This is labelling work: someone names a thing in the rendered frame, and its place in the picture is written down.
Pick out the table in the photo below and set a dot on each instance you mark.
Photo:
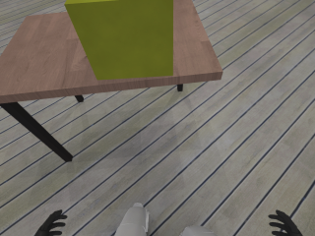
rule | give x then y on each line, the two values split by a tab
46	59

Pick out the robot right hand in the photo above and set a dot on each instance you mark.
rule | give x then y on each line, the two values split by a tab
288	226

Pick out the carton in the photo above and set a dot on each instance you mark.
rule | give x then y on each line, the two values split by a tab
125	39

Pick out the left robot shin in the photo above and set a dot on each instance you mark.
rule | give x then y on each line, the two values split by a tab
137	205

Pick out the left robot thigh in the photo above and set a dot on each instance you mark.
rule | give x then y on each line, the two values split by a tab
134	223

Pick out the robot left hand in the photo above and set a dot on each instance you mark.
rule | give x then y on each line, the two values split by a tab
44	229

